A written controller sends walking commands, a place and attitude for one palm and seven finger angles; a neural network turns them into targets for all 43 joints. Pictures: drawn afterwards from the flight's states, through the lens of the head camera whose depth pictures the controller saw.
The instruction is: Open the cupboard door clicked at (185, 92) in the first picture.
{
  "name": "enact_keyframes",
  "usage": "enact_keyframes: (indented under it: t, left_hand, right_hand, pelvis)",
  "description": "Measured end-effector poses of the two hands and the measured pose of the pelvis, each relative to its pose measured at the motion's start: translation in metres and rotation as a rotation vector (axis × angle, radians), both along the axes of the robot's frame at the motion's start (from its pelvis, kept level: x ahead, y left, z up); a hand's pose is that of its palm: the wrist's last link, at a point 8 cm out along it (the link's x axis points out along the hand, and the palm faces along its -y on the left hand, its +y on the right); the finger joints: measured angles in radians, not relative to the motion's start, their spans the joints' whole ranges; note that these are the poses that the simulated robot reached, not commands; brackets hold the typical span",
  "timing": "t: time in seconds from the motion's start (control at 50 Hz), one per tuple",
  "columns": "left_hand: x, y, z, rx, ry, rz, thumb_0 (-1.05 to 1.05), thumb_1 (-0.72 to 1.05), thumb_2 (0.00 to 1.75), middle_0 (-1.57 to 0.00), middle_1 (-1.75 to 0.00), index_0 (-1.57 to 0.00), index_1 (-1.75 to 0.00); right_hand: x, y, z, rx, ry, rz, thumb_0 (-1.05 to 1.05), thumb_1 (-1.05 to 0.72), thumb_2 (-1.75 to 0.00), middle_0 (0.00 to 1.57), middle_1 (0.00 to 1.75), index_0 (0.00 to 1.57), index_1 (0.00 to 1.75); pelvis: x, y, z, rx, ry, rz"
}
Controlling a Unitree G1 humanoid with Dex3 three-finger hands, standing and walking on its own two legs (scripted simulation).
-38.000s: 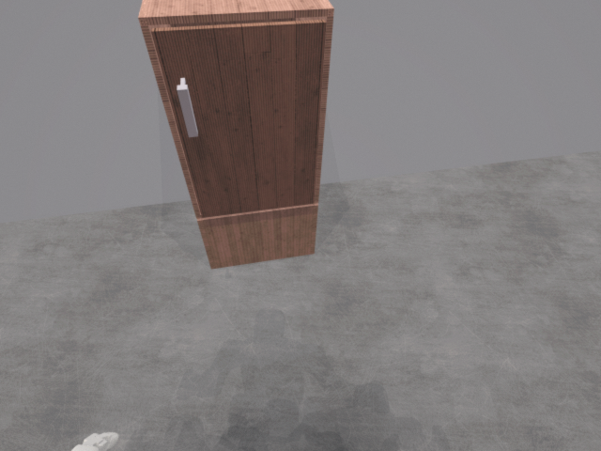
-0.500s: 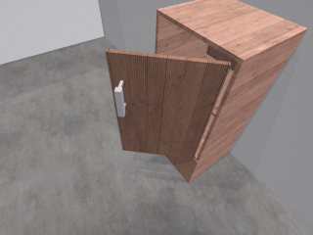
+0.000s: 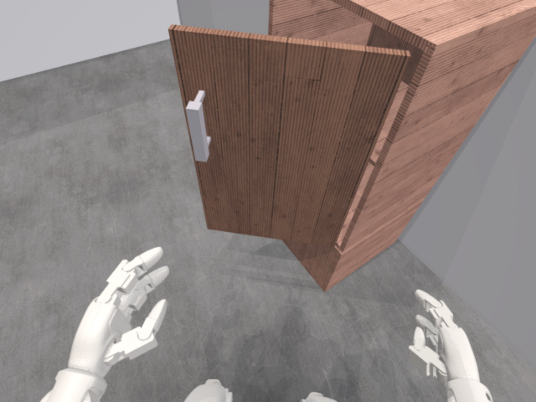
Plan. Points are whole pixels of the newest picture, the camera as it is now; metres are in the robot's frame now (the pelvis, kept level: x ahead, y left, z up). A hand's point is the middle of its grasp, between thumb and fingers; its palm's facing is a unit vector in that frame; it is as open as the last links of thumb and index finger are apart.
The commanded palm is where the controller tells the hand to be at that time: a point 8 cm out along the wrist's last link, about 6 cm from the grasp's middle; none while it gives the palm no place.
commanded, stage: raise the hand with hooked fingers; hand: left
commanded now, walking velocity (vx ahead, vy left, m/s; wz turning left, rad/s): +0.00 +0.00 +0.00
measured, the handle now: (201, 126) +0.59 +0.17 +0.05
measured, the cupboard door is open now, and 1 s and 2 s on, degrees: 47 47 47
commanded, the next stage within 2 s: move the hooked fingers beside the handle in 1.74 s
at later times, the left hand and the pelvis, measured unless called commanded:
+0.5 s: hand (107, 311) +0.23 +0.23 +0.03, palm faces -0.07 -1.00 -0.06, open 11.2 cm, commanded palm +0.20 +0.29 +0.04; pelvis -0.01 +0.01 -0.01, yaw +0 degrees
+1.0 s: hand (62, 282) +0.26 +0.29 +0.05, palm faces -0.07 -1.00 -0.06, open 13.7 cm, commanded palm +0.24 +0.34 +0.06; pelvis +0.00 +0.04 +0.01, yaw +0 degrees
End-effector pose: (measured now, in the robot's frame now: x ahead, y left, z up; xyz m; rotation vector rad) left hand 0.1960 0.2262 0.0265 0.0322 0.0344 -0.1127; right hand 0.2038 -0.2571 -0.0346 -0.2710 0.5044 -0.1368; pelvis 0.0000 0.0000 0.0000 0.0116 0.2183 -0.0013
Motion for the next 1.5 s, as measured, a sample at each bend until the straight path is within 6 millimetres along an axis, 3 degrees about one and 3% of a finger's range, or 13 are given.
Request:
enact_keyframes:
  t: [0.08, 0.16, 0.32, 0.42, 0.52, 0.7, 0.86, 0.98, 1.12, 1.28, 1.5]
  left_hand:
    - [-0.026, 0.019, -0.025, -0.023, 0.069, 0.075, 0.01, 0.59, 0.77, -0.22, -0.51, -0.22, -0.51]
    - [-0.035, 0.035, -0.018, 0.014, 0.035, 0.132, 0.01, 0.50, 0.73, -0.23, -0.57, -0.23, -0.57]
    - [0.004, 0.040, -0.001, 0.028, 0.031, 0.012, 0.01, 0.31, 0.65, -0.24, -0.69, -0.24, -0.68]
    - [0.016, 0.049, 0.007, 0.023, 0.071, 0.021, 0.01, 0.20, 0.60, -0.25, -0.76, -0.25, -0.76]
    - [0.018, 0.063, 0.011, 0.032, 0.051, 0.050, 0.01, 0.08, 0.55, -0.26, -0.84, -0.26, -0.83]
    - [0.024, 0.084, 0.011, 0.025, 0.036, 0.037, 0.00, -0.13, 0.46, -0.27, -0.97, -0.27, -0.97]
    - [0.035, 0.105, 0.023, 0.026, 0.020, 0.044, 0.00, -0.32, 0.38, -0.29, -1.09, -0.28, -1.09]
    - [0.044, 0.120, 0.029, 0.030, 0.030, 0.048, -0.01, -0.43, 0.33, -0.29, -1.16, -0.29, -1.16]
    - [0.055, 0.135, 0.038, 0.035, 0.025, 0.051, -0.01, -0.48, 0.31, -0.30, -1.19, -0.30, -1.19]
    - [0.070, 0.148, 0.045, 0.029, 0.028, 0.052, -0.01, -0.49, 0.31, -0.30, -1.20, -0.30, -1.20]
    - [0.075, 0.138, 0.042, 0.008, 0.031, 0.032, -0.01, -0.49, 0.30, -0.30, -1.20, -0.30, -1.20]
  right_hand:
    - [0.017, -0.001, -0.006, -0.020, -0.041, 0.019, 0.01, -0.91, -0.90, 0.20, 0.30, 0.20, 0.30]
    - [0.014, 0.010, -0.023, -0.021, 0.001, 0.047, 0.01, -0.91, -0.90, 0.20, 0.30, 0.20, 0.30]
    - [-0.036, 0.032, -0.062, 0.062, 0.176, 0.013, 0.01, -0.91, -0.90, 0.20, 0.30, 0.21, 0.30]
    - [-0.070, 0.033, -0.062, 0.086, 0.237, -0.056, 0.01, -0.90, -0.89, 0.20, 0.30, 0.21, 0.30]
    - [-0.086, 0.024, -0.056, 0.046, 0.264, -0.085, 0.02, -0.90, -0.89, 0.20, 0.30, 0.21, 0.30]
    - [-0.073, 0.020, -0.033, -0.034, 0.216, -0.071, 0.02, -0.91, -0.90, 0.20, 0.30, 0.21, 0.30]
    - [-0.047, 0.044, -0.016, -0.031, 0.148, -0.008, 0.01, -0.91, -0.90, 0.20, 0.30, 0.21, 0.30]
    - [-0.038, 0.061, -0.014, -0.011, 0.142, 0.031, 0.01, -0.90, -0.90, 0.20, 0.30, 0.21, 0.30]
    - [-0.043, 0.066, -0.017, -0.005, 0.180, 0.034, 0.01, -0.90, -0.89, 0.20, 0.30, 0.21, 0.30]
    - [-0.059, 0.054, -0.019, -0.024, 0.237, -0.002, 0.01, -0.90, -0.89, 0.20, 0.30, 0.21, 0.30]
    - [-0.071, 0.036, -0.016, -0.037, 0.254, -0.038, 0.01, -0.90, -0.89, 0.20, 0.30, 0.21, 0.30]
  pelvis:
    - [-0.004, -0.006, -0.018, -0.015, 0.014, 0.010]
    - [-0.007, -0.009, -0.025, -0.040, 0.023, 0.029]
    - [-0.012, -0.004, -0.022, -0.056, 0.037, 0.032]
    - [-0.011, 0.003, -0.012, -0.046, 0.037, 0.014]
    - [-0.010, 0.011, -0.008, -0.046, 0.038, 0.009]
    - [-0.009, 0.025, -0.004, -0.061, 0.026, 0.016]
    - [-0.006, 0.034, 0.001, -0.073, 0.012, 0.022]
    - [-0.003, 0.039, 0.005, -0.077, 0.007, 0.025]
    - [-0.001, 0.042, 0.007, -0.078, 0.006, 0.024]
    - [-0.001, 0.041, 0.010, -0.076, 0.007, 0.021]
    - [0.001, 0.036, 0.012, -0.068, 0.014, 0.012]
